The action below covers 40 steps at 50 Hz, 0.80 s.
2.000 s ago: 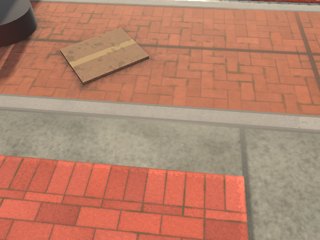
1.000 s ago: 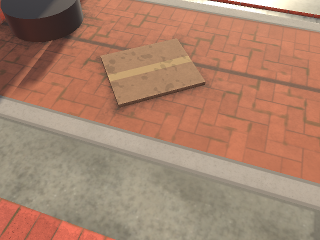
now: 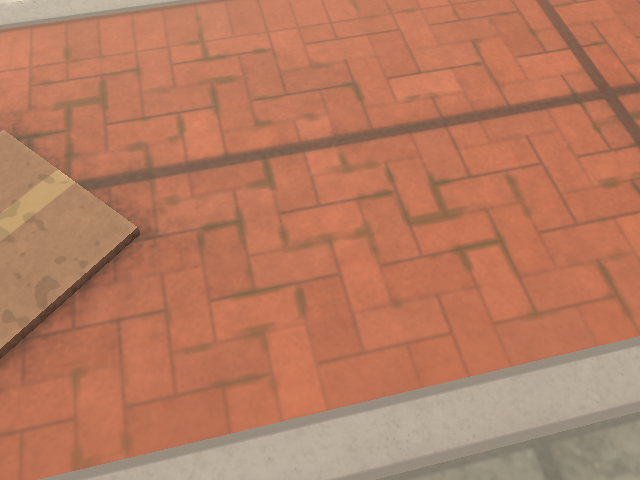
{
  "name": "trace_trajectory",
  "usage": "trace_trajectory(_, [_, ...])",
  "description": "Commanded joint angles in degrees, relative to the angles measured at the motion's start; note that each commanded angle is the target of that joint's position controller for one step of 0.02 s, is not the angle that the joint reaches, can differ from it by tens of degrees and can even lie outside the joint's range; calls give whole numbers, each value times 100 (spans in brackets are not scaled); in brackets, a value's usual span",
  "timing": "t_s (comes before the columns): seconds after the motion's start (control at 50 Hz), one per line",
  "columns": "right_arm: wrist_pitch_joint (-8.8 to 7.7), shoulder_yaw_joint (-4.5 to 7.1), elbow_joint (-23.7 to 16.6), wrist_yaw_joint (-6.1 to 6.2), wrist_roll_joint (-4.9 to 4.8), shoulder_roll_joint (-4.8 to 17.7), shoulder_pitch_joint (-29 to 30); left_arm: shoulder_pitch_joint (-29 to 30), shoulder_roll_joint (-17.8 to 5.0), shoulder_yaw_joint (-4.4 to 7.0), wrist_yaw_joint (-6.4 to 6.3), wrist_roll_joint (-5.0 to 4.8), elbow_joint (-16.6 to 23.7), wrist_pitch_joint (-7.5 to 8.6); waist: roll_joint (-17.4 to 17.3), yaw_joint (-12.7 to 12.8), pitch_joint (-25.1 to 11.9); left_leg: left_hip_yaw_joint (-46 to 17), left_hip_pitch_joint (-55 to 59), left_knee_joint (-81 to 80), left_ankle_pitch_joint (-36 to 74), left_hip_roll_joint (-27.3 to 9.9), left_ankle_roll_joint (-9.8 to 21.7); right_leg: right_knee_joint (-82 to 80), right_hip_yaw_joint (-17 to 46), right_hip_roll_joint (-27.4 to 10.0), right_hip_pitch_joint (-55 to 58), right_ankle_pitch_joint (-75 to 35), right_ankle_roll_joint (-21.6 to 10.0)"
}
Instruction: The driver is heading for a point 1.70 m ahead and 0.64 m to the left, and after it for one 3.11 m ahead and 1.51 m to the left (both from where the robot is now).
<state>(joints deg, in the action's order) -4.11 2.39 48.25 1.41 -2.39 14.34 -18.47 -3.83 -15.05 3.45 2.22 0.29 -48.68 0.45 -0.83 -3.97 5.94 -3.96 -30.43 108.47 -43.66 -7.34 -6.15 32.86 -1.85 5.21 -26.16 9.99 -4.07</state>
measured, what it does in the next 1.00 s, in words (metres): walks ahead, turning left: left foot, then right foot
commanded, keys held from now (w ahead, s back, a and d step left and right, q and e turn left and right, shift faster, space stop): q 0.94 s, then no key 0.06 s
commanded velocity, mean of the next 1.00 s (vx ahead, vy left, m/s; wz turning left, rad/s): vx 0.05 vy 0.00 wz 0.38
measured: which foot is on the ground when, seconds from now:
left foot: up 0.00-0.24, down 0.26-0.66, up 0.68-1.00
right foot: down 0.00-0.28, up 0.30-0.62, down 0.64-1.00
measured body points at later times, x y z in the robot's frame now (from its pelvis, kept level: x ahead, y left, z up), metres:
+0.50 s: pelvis +0.14 +0.04 +0.01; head +0.18 +0.07 +0.46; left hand +0.26 +0.34 -0.11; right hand +0.32 -0.21 -0.08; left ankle +0.20 +0.15 -0.72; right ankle +0.16 -0.10 -0.68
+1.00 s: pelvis +0.18 +0.03 +0.02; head +0.23 +0.04 +0.47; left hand +0.15 +0.34 -0.09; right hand +0.46 -0.13 -0.08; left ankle +0.13 +0.16 -0.69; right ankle +0.21 -0.09 -0.72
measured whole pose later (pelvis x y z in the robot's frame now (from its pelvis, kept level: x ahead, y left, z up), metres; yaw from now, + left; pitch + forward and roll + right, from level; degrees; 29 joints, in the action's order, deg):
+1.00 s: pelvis +0.18 +0.03 +0.02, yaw +29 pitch +3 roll +1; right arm 3.4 5.1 36.2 -0.5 -1.2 17.0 -9.1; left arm -10.4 -15.9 4.9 -1.3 -0.1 -43.8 -1.1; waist -0.7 1.9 1.8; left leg -1.0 -26.9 44.9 -20.7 -1.5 -4.0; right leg 24.8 -6.5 -4.1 -12.4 15.4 0.2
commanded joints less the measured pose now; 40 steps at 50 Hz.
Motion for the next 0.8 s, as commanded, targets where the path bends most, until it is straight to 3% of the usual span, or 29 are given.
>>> trace_trajectory(0.02, [87, 157, -223, 74, -20, 849, -774, -617, -742, 66, -99, -24, 397, 43, -638, 204, -2335, -321, -1593, -1156, 1750, -363, 222, -734, 2788, -3124, 2451, -3292, -1902])
trace_trajectory(0.04, [201, 144, -176, 154, 98, 598, -593, -44, -536, -30, -110, -16, 389, 146, -475, -60, -1404, -274, -603, -2706, 2190, -386, 111, -1074, 1779, -2455, 834, -3460, -1558])
trace_trajectory(0.06, [232, 107, -206, 203, 225, 339, -514, 128, -497, -33, -114, 63, 288, 215, 101, -175, -1096, -151, -55, -3861, 2600, -319, 50, -1148, 1152, -1981, 262, -3605, -1326])
trace_trajectory(0.08, [184, 97, -233, 220, 277, 300, -252, 105, -501, -20, -173, 121, 228, 281, 279, -58, -1076, -71, 286, -4749, 3005, -225, 38, -1229, 816, -1731, 219, -3962, -1161])
trace_trajectory(0.1, [124, 70, -232, 185, 263, 223, -113, 143, -498, 0, -221, 151, 205, 311, 480, 7, -1120, 28, 586, -5617, 3505, -110, 67, -1161, 483, -1541, 346, -4325, -1000])
trace_trajectory(0.14, [82, 60, -199, 60, 166, 180, -90, -138, -519, 24, -270, 127, 65, 326, 765, 113, -1463, 147, 920, -6333, 4208, 144, 125, -1148, 301, -1587, 1001, -4617, -912])
trace_trajectory(0.16, [91, 75, -238, 7, 148, 230, -9, -201, -543, 41, -274, 97, 21, 307, 704, 154, -1490, 176, 956, -6488, 4305, 213, 189, -1113, 293, -1688, 1208, -4485, -872])
trace_trajectory(0.2, [123, 167, -490, -61, 188, 442, 396, -226, -659, 99, -315, -6, -19, 218, 697, 230, -1180, 278, 697, -6617, 3923, 353, 431, -977, 335, -1798, 1458, -4079, -758])
trace_trajectory(0.24, [184, 234, -622, -134, 251, 512, 517, -264, -659, 140, -377, -108, -6, 55, 565, 227, -893, 368, 615, -7010, 3767, 440, 686, -630, 343, -1835, 1557, -3121, -591])
trace_trajectory(0.26, [208, 277, -665, -165, 273, 562, 483, -398, -623, 159, -399, -127, -18, -12, 394, 217, -788, 290, 769, -7308, 4265, 437, 820, -335, 303, -1746, 1499, -2586, -416])
trace_trajectory(0.28, [208, 379, -742, -164, 291, 880, 530, -819, -582, 197, -420, -53, -23, -30, -333, 429, -807, -163, 1177, -7460, 6438, 242, 1048, 277, 14, -1312, 1271, -1778, -85])
trace_trajectory(0.3, [214, 480, -739, -156, 303, 1144, 280, -1000, -495, 204, -428, 42, 63, -33, -1242, 495, -1117, -1249, 1999, -7764, 7538, -354, 1663, 1518, -488, -528, 444, -123, 396])
trace_trajectory(0.32, [242, 471, -699, -159, 374, 1118, -302, -524, -366, 128, -407, 78, 257, -71, -1663, 11, -1574, -2659, 2795, -8363, 7422, -1147, 2453, 2898, -150, 82, -548, 2691, 627])
trace_trajectory(0.34, [209, 429, -706, -162, 413, 1099, -358, -309, -238, 101, -372, -16, 388, -116, -1248, 11, -1972, -3083, 3012, -8578, 6008, -1173, 2549, 3514, 643, -21, -928, 3148, 561])
trace_trajectory(0.36, [213, 444, -834, -147, 350, 1082, 69, -191, -278, 122, -381, -102, 404, -178, -855, 108, -1661, -2823, 2724, -8650, 5154, -983, 2347, 3737, 792, -162, -1145, 2845, 554])
trace_trajectory(0.4, [331, 439, -1083, -40, 205, 974, 852, -117, -466, 185, -440, -81, 420, -243, -523, 359, -1268, -2176, 1912, -8794, 4317, -655, 1935, 3020, 763, -446, -982, 2010, 595])
trace_trajectory(0.44, [473, 478, -1195, 8, 253, 984, 997, -74, -371, 172, -436, -38, 440, -251, -678, 387, -1266, -1766, 1451, -8849, 3892, -228, 1712, 2165, 519, -316, -415, 1579, 699])
trace_trajectory(0.5, [548, 536, -1262, 79, 231, 1087, 890, -51, -292, 139, -380, -67, 531, -204, -789, 305, -1411, -1830, 1337, -8972, 3152, -130, 1722, 1294, 580, -227, 83, 1207, 750])
trace_trajectory(0.58, [598, 532, -1334, 104, 247, 1123, 980, -200, -497, 196, -299, -58, 572, -79, -997, 340, -1366, -2181, 1299, -8986, 3029, -94, 1704, 442, 578, -188, 493, 977, 635])
trace_trajectory(0.62, [640, 525, -1386, 109, 184, 1141, 1115, -466, -518, 239, -242, -36, 529, -12, -905, 534, -1294, -2156, 1018, -8775, 2980, 102, 1536, -425, 432, -182, 1115, 487, 494])
trace_trajectory(0.64, [655, 501, -1409, 113, 168, 1058, 1073, -705, -660, 299, -237, 2, 484, 5, -731, 604, -1309, -2008, 663, -8490, 2766, 297, 1335, -833, 563, -457, 1627, 325, 370])
trace_trajectory(0.66, [656, 425, -1462, 101, 175, 767, 1021, -1034, -1083, 411, -277, 101, 476, -5, 185, 615, -1324, -1453, -173, -7304, 1939, 786, 964, -1364, 1628, -1594, 2267, 488, -27])
trace_trajectory(0.68, [588, 426, -1671, 73, 88, 746, 1011, -883, -1469, 470, -261, 281, 504, -27, 1863, 385, -1080, -454, -927, -6075, 1040, 1522, 712, -1911, 3227, -2637, 1870, 164, -896])
trace_trajectory(0.7, [525, 564, -1542, 50, 183, 1219, 871, -497, -1140, 380, -279, 295, 751, 29, 1383, 337, -966, -699, -881, -4939, 1117, 1139, 555, -1875, 3214, -2821, 1624, -230, -1191])
trace_trajectory(0.72, [544, 641, -1398, 16, 171, 1357, 697, -157, -883, 313, -325, 205, 859, 42, 988, 178, -940, -668, -855, -4480, 1475, 1093, 493, -1720, 2561, -2536, 1550, -575, -994])
trace_trajectory(0.74, [606, 639, -1234, 26, 173, 1255, 524, 43, -738, 277, -347, 106, 933, 45, 754, 117, -869, -580, -856, -4249, 1769, 1035, 385, -1597, 1997, -2167, 1608, -687, -748])
trace_trajectory(0.76, [654, 608, -1214, 26, 192, 1137, 489, 51, -697, 263, -363, 25, 933, 49, 722, 178, -806, -548, -1004, -4034, 2057, 992, 302, -1538, 1712, -2063, 1727, -895, -663])
trace_trajectory(0.8, [688, 518, -1313, -44, 119, 872, 663, -203, -732, 269, -387, 31, 885, 13, 725, 329, -769, -275, -1049, -4207, 2326, 927, 174, -1486, 1183, -1897, 1879, -1524, -664])
Velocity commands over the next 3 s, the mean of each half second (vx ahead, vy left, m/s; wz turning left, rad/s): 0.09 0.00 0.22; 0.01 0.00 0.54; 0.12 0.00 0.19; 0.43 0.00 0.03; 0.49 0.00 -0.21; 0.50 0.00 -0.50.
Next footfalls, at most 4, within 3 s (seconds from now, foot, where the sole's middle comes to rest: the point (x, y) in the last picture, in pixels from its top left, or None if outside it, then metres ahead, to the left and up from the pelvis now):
0.26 left None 0.24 0.16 -0.76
0.64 right None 0.25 -0.08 -0.76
1.08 left None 0.17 0.18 -0.76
1.46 right None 0.30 -0.01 -0.76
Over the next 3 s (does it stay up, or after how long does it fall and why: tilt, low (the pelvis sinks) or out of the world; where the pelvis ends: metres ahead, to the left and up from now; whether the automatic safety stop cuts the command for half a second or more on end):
stays up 0.91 0.47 0.02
